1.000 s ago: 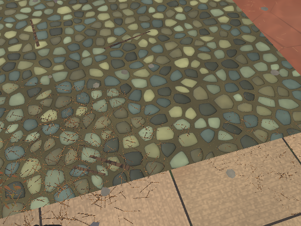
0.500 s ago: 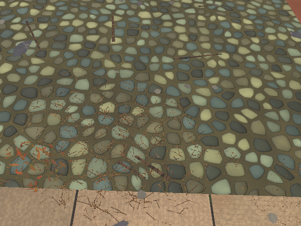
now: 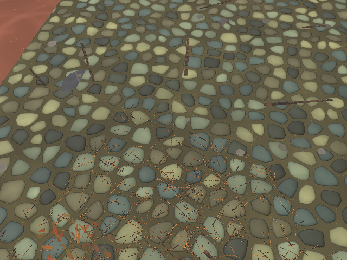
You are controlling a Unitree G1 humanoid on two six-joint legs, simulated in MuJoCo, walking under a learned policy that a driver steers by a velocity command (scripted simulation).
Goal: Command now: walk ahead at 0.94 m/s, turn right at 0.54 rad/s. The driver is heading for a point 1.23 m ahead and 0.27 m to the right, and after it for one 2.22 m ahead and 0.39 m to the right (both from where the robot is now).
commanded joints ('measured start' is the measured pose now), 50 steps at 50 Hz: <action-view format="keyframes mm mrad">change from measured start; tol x32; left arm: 1 201 127 49 35 0 -13 10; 50 126 122 30 -104 19 -65 27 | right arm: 1 -126 -127 -2 -170 -7 -67 12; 13 -490 -57 52 -349 -2 -10 28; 19 38 -244 -31 -266 12 -47 -35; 50 -211 -110 -45 -163 10 79 70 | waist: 1 39 8 -61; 13 73 -54 58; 20 -93 286 -611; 26 15 102 -39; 39 62 -346 -257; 50 -4 -90 9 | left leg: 1 -635 76 -108 263 60 5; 15 -241 1 53 -697 357 -91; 19 701 623 -540 -570 997 148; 26 -127 377 -55 -897 664 127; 35 -102 354 120 -779 575 82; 39 -641 89 166 -44 -341 -46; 50 -711 181 -34 -106 183 -81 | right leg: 1 508 -345 822 -467 -384 -209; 9 33 -146 486 -605 -36 -131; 16 381 -111 478 -108 836 61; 17 301 -70 475 96 734 89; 19 -147 40 342 697 -514 169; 20 -194 -84 307 843 -413 199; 35 190 -154 99 -88 162 103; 38 534 -242 256 -157 -1 -15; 40 713 -499 872 -455 -711 -211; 50 384 -426 206 -622 -214 -15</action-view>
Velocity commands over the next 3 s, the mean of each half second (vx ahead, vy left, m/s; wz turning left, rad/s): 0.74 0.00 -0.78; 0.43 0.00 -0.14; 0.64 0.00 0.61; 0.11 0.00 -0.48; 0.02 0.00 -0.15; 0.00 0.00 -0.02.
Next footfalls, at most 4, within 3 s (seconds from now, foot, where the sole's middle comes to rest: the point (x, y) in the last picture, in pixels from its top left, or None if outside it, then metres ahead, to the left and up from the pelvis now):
0.36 left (156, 230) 0.57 0.10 -0.74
0.76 right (235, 224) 0.60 -0.20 -0.74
1.28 left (199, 133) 1.05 -0.07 -0.74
1.76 right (232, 101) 1.27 -0.25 -0.74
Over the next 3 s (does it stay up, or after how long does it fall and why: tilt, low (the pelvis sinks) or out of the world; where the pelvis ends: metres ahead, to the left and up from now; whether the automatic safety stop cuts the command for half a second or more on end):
stays up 1.30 -0.09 0.03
